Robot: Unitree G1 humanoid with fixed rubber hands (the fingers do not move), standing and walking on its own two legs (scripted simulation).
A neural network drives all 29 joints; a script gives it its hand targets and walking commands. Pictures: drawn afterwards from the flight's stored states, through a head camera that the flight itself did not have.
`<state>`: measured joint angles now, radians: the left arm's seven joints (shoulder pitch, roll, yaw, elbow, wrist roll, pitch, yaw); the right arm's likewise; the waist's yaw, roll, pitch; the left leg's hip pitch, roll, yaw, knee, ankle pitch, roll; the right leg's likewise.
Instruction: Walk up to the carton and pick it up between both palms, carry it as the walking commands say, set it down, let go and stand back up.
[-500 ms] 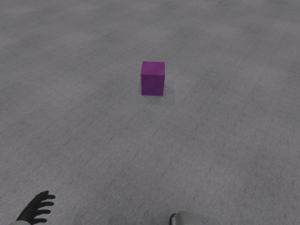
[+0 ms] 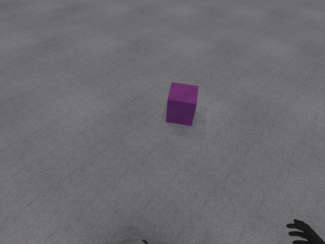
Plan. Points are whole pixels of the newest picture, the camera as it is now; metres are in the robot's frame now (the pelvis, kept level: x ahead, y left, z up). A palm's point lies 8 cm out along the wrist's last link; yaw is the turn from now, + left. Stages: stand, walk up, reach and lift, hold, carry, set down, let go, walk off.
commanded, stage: walk up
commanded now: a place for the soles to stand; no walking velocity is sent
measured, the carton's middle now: (181, 104) +1.18 -0.08 -0.63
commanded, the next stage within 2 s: none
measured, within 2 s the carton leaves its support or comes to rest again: neither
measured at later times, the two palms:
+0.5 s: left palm (95, 145) +0.38 +0.25 -0.04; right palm out of the picture +0.23 -0.43 -0.08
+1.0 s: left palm (117, 122) +0.51 +0.21 -0.08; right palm (321, 137) +0.47 -0.47 -0.04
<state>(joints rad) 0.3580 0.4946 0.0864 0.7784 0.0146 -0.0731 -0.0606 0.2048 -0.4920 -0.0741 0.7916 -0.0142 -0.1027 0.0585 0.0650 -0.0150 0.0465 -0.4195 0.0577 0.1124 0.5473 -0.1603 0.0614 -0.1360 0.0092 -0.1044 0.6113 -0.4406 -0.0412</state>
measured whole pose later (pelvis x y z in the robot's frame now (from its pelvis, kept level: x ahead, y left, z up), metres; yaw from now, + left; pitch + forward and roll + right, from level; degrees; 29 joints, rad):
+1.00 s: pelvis +0.40 -0.11 +0.01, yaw -1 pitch -1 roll +1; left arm 0.26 0.47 0.07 0.78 0.02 -0.05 -0.08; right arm 0.33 -0.51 -0.09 0.75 -0.01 -0.11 0.03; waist -0.02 -0.06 0.04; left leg -0.25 0.06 0.10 0.56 -0.28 0.01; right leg -0.51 -0.10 -0.01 0.82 -0.30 0.00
